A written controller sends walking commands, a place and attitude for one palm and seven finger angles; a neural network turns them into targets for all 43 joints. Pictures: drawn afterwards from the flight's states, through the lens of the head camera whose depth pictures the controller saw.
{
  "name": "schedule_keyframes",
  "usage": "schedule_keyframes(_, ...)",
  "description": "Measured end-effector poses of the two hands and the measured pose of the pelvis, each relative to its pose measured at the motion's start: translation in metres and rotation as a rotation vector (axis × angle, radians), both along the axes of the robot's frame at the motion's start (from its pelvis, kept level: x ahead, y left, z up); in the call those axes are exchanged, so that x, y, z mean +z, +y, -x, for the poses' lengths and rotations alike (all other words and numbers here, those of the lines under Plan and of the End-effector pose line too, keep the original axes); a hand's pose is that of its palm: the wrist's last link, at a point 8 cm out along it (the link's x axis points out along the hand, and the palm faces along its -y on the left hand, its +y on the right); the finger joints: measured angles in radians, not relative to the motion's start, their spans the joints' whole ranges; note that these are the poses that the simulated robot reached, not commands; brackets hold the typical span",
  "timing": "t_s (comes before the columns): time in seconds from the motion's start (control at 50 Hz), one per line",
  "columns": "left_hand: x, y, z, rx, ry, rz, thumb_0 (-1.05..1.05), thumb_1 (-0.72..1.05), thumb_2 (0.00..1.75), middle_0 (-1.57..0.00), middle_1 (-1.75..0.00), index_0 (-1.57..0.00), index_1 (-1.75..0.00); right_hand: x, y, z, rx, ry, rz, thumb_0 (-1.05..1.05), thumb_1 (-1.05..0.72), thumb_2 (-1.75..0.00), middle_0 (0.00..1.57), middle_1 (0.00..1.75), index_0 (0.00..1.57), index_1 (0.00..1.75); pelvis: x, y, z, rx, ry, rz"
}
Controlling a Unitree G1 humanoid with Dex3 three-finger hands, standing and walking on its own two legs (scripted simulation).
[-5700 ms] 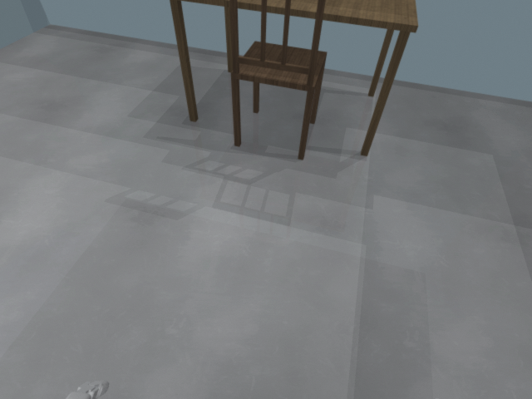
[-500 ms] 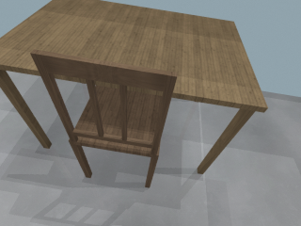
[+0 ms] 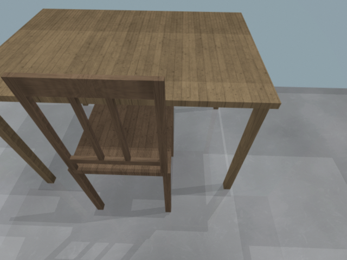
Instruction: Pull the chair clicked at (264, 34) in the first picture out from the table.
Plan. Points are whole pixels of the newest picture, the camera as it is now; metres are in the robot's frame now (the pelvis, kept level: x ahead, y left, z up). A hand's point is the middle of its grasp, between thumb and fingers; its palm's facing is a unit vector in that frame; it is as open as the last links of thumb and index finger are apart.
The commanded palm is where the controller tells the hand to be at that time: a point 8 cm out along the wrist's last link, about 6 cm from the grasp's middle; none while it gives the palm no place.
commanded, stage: come to a stop and stand still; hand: left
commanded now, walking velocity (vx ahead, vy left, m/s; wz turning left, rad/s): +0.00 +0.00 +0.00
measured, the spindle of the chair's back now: (89, 132) +0.50 +0.30 -0.06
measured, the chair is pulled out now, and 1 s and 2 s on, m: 0.00 0.00 0.00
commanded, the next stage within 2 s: look again from close up in 0.52 s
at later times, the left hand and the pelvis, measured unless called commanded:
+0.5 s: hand out of the picture -0.03 +0.11 -0.17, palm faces +0.06 -0.99 -0.16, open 7.3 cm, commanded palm none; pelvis -0.01 -0.05 +0.01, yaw +1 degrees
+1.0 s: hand out of the picture -0.01 +0.18 -0.17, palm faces +0.04 -0.98 -0.20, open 7.3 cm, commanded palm none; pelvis -0.02 +0.00 +0.00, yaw +1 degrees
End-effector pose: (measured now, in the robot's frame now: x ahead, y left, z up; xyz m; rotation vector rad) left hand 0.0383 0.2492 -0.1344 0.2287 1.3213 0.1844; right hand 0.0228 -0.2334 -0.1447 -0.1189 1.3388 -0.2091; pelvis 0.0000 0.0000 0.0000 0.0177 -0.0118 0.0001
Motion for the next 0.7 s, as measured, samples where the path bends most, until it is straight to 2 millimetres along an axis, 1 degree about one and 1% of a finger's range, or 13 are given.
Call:
schedule_keyframes(0.04,0.006,-0.015,0.007,-0.005,-0.002,-0.006,0.00,0.91,0.90,-0.19,-0.30,-0.20,-0.30,-0.006,-0.007,0.016,-0.017,0.027,-0.026,0.00,-0.91,-0.90,0.20,0.30,0.20,0.30,0.001,-0.009,0.004,0.008,-0.017,0.008)
schedule_keyframes(0.08,0.011,-0.029,0.014,-0.005,-0.003,0.001,0.00,0.91,0.90,-0.19,-0.30,-0.20,-0.30,-0.007,-0.011,0.031,-0.022,0.056,-0.051,0.00,-0.91,-0.90,0.20,0.30,0.20,0.30,0.005,-0.017,0.004,0.010,-0.020,0.001)
schedule_keyframes(0.16,0.012,-0.053,0.024,0.000,0.008,0.023,0.00,0.91,0.90,-0.20,-0.30,-0.20,-0.30,-0.006,-0.017,0.054,-0.027,0.100,-0.074,0.00,-0.91,-0.90,0.20,0.30,0.20,0.30,0.009,-0.032,0.005,-0.004,-0.020,-0.004)
schedule_keyframes(0.26,0.001,-0.069,0.039,0.027,0.037,0.049,0.01,0.93,0.90,-0.20,-0.30,-0.21,-0.30,-0.008,-0.021,0.077,-0.019,0.164,-0.067,0.00,-0.91,-0.90,0.20,0.30,0.20,0.30,0.004,-0.043,0.008,0.023,-0.016,0.024)
schedule_keyframes(0.34,-0.004,-0.080,0.053,0.053,0.065,0.076,0.01,0.94,0.90,-0.20,-0.30,-0.20,-0.30,-0.001,-0.023,0.086,0.001,0.203,-0.058,0.00,-0.91,-0.90,0.20,0.30,0.20,0.30,0.006,-0.050,0.012,0.021,-0.021,0.017)
schedule_keyframes(0.42,-0.005,-0.089,0.068,0.069,0.100,0.101,0.01,0.93,0.90,-0.20,-0.30,-0.20,-0.30,0.001,-0.025,0.086,0.010,0.204,-0.051,0.00,-0.91,-0.90,0.20,0.30,0.20,0.30,0.007,-0.051,0.014,0.020,-0.022,0.017)
schedule_keyframes(0.52,-0.005,-0.094,0.080,0.082,0.125,0.117,0.01,0.92,0.90,-0.20,-0.30,-0.20,-0.30,0.001,-0.026,0.073,0.020,0.168,-0.046,0.00,-0.91,-0.90,0.20,0.30,0.20,0.30,0.008,-0.050,0.014,0.020,-0.025,0.017)
schedule_keyframes(0.64,-0.004,-0.092,0.083,0.087,0.125,0.113,0.00,0.91,0.90,-0.20,-0.30,-0.20,-0.30,0.001,-0.021,0.052,0.042,0.114,-0.047,0.00,-0.91,-0.90,0.20,0.30,0.20,0.30,0.008,-0.045,0.012,0.018,-0.017,0.019)
schedule_keyframes(0.7,-0.003,-0.085,0.083,0.065,0.094,0.100,0.00,0.91,0.90,-0.20,-0.30,-0.20,-0.30,0.000,-0.020,0.038,0.046,0.061,-0.031,0.01,-0.92,-0.90,0.20,0.30,0.20,0.30,0.006,-0.037,0.015,0.011,-0.009,0.033)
